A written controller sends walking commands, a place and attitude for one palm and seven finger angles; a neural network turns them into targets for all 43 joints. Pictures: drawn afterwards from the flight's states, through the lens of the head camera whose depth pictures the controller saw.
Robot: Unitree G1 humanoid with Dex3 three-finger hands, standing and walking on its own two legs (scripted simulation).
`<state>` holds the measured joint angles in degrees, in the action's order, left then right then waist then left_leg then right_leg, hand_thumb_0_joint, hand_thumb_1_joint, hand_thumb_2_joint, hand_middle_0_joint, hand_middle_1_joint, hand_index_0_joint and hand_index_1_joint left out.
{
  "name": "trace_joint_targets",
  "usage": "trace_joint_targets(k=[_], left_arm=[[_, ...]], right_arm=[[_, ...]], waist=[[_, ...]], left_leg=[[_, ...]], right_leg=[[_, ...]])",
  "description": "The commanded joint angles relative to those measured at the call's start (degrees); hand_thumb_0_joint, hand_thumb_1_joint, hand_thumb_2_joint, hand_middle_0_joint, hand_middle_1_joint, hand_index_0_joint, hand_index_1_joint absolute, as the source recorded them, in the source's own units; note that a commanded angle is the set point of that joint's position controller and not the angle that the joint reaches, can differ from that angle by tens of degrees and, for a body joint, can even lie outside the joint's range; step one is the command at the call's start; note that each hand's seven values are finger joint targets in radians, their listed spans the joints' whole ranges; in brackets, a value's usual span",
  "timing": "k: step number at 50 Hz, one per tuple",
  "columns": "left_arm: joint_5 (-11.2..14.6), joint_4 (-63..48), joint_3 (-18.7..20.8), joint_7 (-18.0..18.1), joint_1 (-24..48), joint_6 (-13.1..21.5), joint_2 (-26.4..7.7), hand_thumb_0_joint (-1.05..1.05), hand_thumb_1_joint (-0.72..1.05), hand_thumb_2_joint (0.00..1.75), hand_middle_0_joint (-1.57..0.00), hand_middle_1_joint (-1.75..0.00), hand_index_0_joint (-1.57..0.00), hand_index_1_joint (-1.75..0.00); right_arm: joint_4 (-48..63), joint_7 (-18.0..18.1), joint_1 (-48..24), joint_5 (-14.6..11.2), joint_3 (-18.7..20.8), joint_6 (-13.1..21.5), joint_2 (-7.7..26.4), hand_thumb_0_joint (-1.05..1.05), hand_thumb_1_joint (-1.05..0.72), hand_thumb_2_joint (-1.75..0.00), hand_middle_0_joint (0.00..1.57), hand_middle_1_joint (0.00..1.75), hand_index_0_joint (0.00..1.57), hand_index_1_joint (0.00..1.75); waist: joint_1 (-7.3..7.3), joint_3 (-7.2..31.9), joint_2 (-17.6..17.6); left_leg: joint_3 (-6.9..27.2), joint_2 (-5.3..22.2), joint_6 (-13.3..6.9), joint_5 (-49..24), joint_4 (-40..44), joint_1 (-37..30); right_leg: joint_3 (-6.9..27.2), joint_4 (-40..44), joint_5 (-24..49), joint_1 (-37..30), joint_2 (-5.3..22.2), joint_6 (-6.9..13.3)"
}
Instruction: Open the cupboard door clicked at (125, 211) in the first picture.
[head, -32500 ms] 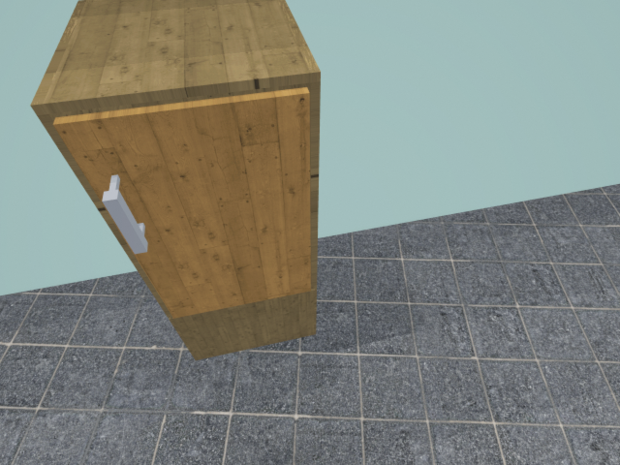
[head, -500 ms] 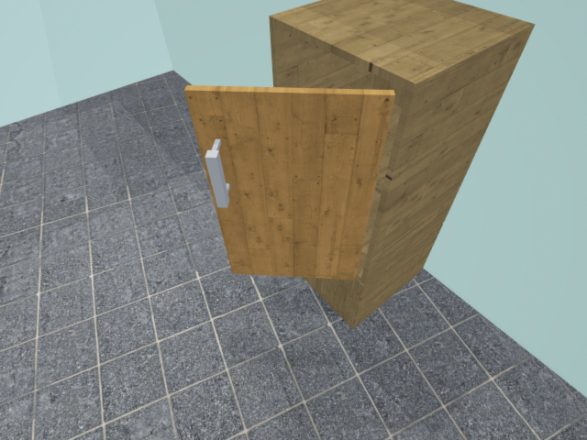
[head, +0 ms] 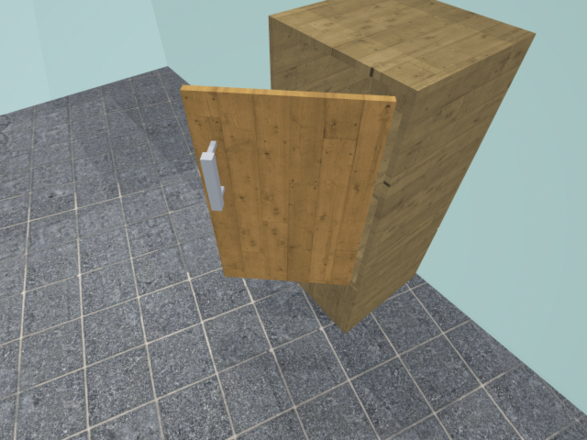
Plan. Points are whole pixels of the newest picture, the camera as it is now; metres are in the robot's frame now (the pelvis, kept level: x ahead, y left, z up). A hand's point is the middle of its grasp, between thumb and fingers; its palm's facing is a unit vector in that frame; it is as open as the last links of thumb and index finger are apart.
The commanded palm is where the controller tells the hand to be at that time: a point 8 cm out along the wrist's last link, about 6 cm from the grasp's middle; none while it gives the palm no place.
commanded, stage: come to a stop and stand still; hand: left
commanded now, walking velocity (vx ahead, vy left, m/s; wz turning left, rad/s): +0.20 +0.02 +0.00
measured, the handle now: (215, 176) +0.58 +0.20 -0.01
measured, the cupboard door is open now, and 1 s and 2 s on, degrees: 47 47 47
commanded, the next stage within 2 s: look again from close up in 1.16 s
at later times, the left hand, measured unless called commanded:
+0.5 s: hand out of the picture +0.07 +0.19 -0.17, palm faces +0.02 -0.97 -0.26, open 7.3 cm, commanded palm none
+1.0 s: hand out of the picture -0.02 +0.21 -0.17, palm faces +0.01 -0.97 -0.23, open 7.4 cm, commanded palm none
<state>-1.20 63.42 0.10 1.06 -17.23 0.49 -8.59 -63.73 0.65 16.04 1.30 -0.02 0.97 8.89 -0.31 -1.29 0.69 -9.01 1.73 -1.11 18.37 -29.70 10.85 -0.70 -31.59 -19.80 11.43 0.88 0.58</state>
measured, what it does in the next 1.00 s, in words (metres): stands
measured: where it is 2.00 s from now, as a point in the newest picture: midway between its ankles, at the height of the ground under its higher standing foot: outside the picture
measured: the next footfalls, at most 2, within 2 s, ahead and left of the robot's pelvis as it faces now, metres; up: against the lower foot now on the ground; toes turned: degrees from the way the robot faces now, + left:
none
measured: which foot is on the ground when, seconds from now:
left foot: down 0.00-1.00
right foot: down 0.00-1.00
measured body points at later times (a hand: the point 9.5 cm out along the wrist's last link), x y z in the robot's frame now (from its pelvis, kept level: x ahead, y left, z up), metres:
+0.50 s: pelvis +0.03 -0.01 +0.00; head +0.07 -0.01 +0.45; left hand +0.07 +0.24 -0.15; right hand +0.05 -0.24 -0.16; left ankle -0.02 +0.10 -0.73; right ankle -0.03 -0.11 -0.73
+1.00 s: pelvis -0.04 +0.02 +0.00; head -0.05 +0.03 +0.45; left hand -0.02 +0.27 -0.15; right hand +0.00 -0.21 -0.15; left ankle +0.02 +0.11 -0.73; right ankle -0.03 -0.11 -0.73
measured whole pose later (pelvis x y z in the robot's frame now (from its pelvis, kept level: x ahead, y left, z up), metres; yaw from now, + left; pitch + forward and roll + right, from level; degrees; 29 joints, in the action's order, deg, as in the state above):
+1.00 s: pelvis -0.04 +0.02 +0.00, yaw +0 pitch -1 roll -1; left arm -1.1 56.3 -0.1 1.4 -18.6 -0.6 -11.7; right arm -56.9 -0.1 15.9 1.5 -0.1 -0.3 10.5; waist 0.3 0.4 -0.1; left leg -4.3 -0.9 -3.2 10.8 -28.8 17.2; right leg -1.1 -29.5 -15.4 13.2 1.5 -0.5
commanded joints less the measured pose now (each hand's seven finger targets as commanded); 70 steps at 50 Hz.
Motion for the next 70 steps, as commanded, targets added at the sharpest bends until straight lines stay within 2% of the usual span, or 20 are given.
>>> trace_joint_targets(k=[1,4,7,9,11,16,23,24,25,26,27,29,30,31,32,33,35,37,44,70], left_arm=[[-0.42,-2.10,1.64,-0.07,-3.82,0.87,-6.07,0.00,0.90,0.90,-0.20,-0.30,-0.20,-0.30],[-0.15,-1.48,2.00,0.24,-5.26,1.46,-6.44,0.00,0.90,0.90,-0.20,-0.30,-0.20,-0.30],[0.01,-1.13,1.85,1.04,-5.47,1.50,-5.58,0.00,0.90,0.90,-0.20,-0.30,-0.20,-0.30],[0.31,-1.39,1.73,1.54,-4.69,1.28,-4.86,0.00,0.90,0.90,-0.20,-0.30,-0.20,-0.30],[0.46,-1.66,2.08,2.02,-4.15,1.28,-5.88,0.00,0.90,0.90,-0.20,-0.30,-0.20,-0.30],[0.22,-3.21,2.57,2.39,-3.45,0.43,-6.06,0.00,0.90,0.90,-0.20,-0.30,-0.20,-0.30],[0.17,-5.75,2.68,2.02,-1.32,0.12,-6.76,0.00,0.90,0.90,-0.20,-0.30,-0.20,-0.30],[0.00,-4.11,2.75,3.77,-5.85,0.74,-9.41,0.00,0.90,0.90,-0.20,-0.30,-0.20,-0.30],[-0.70,-5.43,3.51,3.55,-5.92,1.78,-12.41,0.00,0.90,0.90,-0.20,-0.30,-0.20,-0.30],[-0.90,-7.15,2.90,3.46,-5.27,2.40,-11.33,0.00,0.90,0.90,-0.20,-0.30,-0.20,-0.30],[-0.89,-8.18,2.44,3.54,-3.87,2.45,-9.84,0.00,0.90,0.90,-0.20,-0.30,-0.20,-0.30],[0.59,-10.47,2.23,3.05,0.59,2.17,-11.71,0.00,0.90,0.90,-0.20,-0.30,-0.20,-0.30],[0.82,-11.41,2.29,2.72,2.73,1.70,-11.48,0.00,0.90,0.90,-0.20,-0.30,-0.20,-0.30],[0.87,-11.92,2.23,2.69,2.27,0.79,-9.50,0.00,0.90,0.90,-0.20,-0.30,-0.20,-0.30],[0.28,-11.87,1.83,2.67,1.58,0.04,-7.99,0.00,0.90,0.90,-0.20,-0.30,-0.20,-0.30],[-0.01,-11.38,1.53,2.40,1.01,-0.14,-7.90,0.00,0.90,0.90,-0.20,-0.30,-0.20,-0.30],[-0.19,-10.87,1.40,1.82,0.67,0.32,-9.54,0.00,0.90,0.90,-0.20,-0.30,-0.20,-0.30],[0.26,-11.06,1.25,1.38,1.74,0.43,-10.08,0.00,0.90,0.90,-0.20,-0.30,-0.20,-0.30],[-0.12,-10.93,0.96,0.83,-1.04,-0.30,-9.23,0.00,0.90,0.90,-0.20,-0.30,-0.20,-0.30],[0.12,-2.66,-0.14,1.17,-8.76,1.07,-4.95,0.00,0.90,0.90,-0.20,-0.30,-0.20,-0.30]], right_arm=[[2.64,0.06,2.45,-0.02,1.50,0.51,5.38,0.00,-0.90,-0.90,0.20,0.30,0.20,0.30],[2.95,0.42,2.75,-0.14,0.95,1.44,4.20,0.00,-0.90,-0.90,0.20,0.30,0.20,0.30],[1.39,1.35,4.62,-0.44,0.81,1.80,4.47,0.00,-0.90,-0.90,0.20,0.30,0.20,0.30],[0.45,2.08,5.94,-0.57,1.10,1.65,5.58,0.00,-0.90,-0.90,0.20,0.30,0.20,0.30],[0.81,2.58,4.89,-0.79,1.66,1.35,6.69,0.00,-0.90,-0.90,0.20,0.30,0.20,0.30],[2.31,2.80,2.97,-0.72,2.56,0.30,5.53,0.00,-0.90,-0.90,0.20,0.30,0.20,0.30],[4.01,2.35,1.20,-0.32,2.58,0.09,5.36,0.00,-0.90,-0.90,0.20,0.30,0.20,0.30],[8.28,1.49,-4.25,-1.51,3.93,-0.36,10.08,0.00,-0.90,-0.90,0.20,0.30,0.20,0.30],[11.77,0.63,-4.67,-1.41,3.03,-0.36,7.13,0.00,-0.90,-0.90,0.20,0.30,0.20,0.30],[12.50,0.40,-4.14,-1.16,2.61,0.18,3.74,0.00,-0.90,-0.90,0.20,0.30,0.20,0.30],[12.68,0.55,-4.82,-1.07,2.51,0.37,3.91,0.00,-0.90,-0.90,0.20,0.30,0.20,0.30],[10.51,0.50,0.63,-1.01,2.75,0.24,4.83,0.00,-0.90,-0.90,0.20,0.30,0.20,0.30],[9.66,0.54,2.43,-0.57,3.21,0.45,7.87,0.00,-0.90,-0.90,0.20,0.30,0.20,0.30],[10.61,0.75,0.41,-0.27,3.22,0.17,9.61,0.00,-0.90,-0.90,0.20,0.30,0.20,0.30],[11.57,0.72,-2.04,-0.25,2.89,-0.16,9.71,0.00,-0.90,-0.90,0.20,0.30,0.20,0.30],[12.14,0.77,-4.09,-0.25,2.55,-0.14,9.50,0.00,-0.90,-0.90,0.20,0.30,0.20,0.30],[12.65,0.57,-4.69,-0.26,2.37,0.06,9.24,0.00,-0.90,-0.90,0.20,0.30,0.20,0.30],[12.32,0.43,-3.54,-0.24,2.30,0.09,9.64,0.00,-0.90,-0.90,0.20,0.30,0.20,0.30],[11.33,-0.05,-1.92,0.10,2.33,-0.30,10.56,0.00,-0.90,-0.90,0.20,0.30,0.20,0.30],[2.22,0.44,4.47,-0.75,1.12,0.41,5.49,0.00,-0.90,-0.90,0.20,0.30,0.20,0.30]], waist=[[-0.01,-8.14,-0.06],[-0.02,-4.14,3.95],[0.75,0.53,0.12],[0.99,2.15,-4.54],[0.72,2.10,-4.52],[0.52,1.58,-0.76],[0.12,3.96,-1.19],[-1.53,4.40,4.25],[-1.35,5.71,8.20],[-0.60,9.02,12.22],[-0.36,11.11,10.26],[3.17,13.35,4.22],[3.48,12.51,-2.47],[1.53,8.46,-7.56],[0.33,1.75,-6.76],[-0.42,-4.27,-6.53],[0.00,-5.86,-4.01],[0.88,-2.06,-2.06],[0.65,-3.96,-2.20],[0.39,-3.40,-0.75]], left_leg=[[6.63,4.31,-2.21,9.58,5.07,4.91],[3.74,2.91,-1.44,-4.19,-0.34,3.70],[4.51,4.82,-1.07,-24.55,-1.03,-3.22],[5.32,7.18,-1.79,-41.91,-0.58,-8.48],[5.51,7.85,-1.85,-51.38,-1.32,-9.85],[4.54,7.16,-1.40,-43.67,-0.31,-7.87],[5.40,7.05,-1.23,-31.13,1.93,-5.21],[2.73,7.78,1.22,-29.06,-12.05,-1.03],[1.81,1.54,1.79,-8.95,-17.09,10.19],[4.44,-0.14,0.62,8.78,-15.15,17.86],[4.45,-1.82,0.35,9.55,-9.71,17.65],[4.31,-2.37,-0.18,-9.30,1.17,1.31],[7.94,2.57,-1.71,-24.33,0.60,-5.17],[13.22,8.38,-4.35,-31.26,1.28,-3.12],[14.26,9.44,-5.38,-27.94,2.63,2.06],[14.88,7.90,-4.95,-21.38,3.74,6.33],[13.92,5.06,-3.23,-15.27,4.29,6.51],[13.22,4.59,-2.37,-6.72,5.60,3.82],[16.30,5.01,-2.24,13.17,13.31,9.76],[14.56,4.04,-1.49,3.39,11.62,7.02]], right_leg=[[7.13,7.85,-8.12,6.96,4.08,4.41],[8.68,6.56,9.20,2.26,6.12,4.94],[4.26,-0.52,31.75,0.44,4.71,3.65],[1.49,-2.59,30.11,2.17,3.51,2.01],[1.68,-1.31,31.25,2.10,3.44,1.24],[2.73,-1.27,38.05,1.68,4.85,0.80],[4.24,0.58,32.21,-0.08,5.24,1.84],[6.22,6.27,49.94,0.08,8.15,-1.17],[10.34,4.03,71.50,-12.24,12.48,1.46],[11.23,-0.70,81.31,-18.77,14.74,5.26],[9.20,-3.97,82.81,-21.66,13.78,6.51],[6.22,-6.86,63.72,-11.52,9.92,4.46],[3.74,-7.01,44.01,-4.47,6.65,2.69],[1.75,-3.91,20.05,0.28,3.44,1.08],[0.76,-0.56,5.00,1.84,1.32,0.60],[1.63,2.57,2.89,3.45,1.14,1.04],[4.22,5.18,8.13,4.49,2.53,2.05],[4.85,6.49,3.99,4.67,3.26,2.11],[3.54,7.88,-5.54,5.85,2.36,1.51],[4.72,11.06,-0.72,5.68,4.30,1.60]])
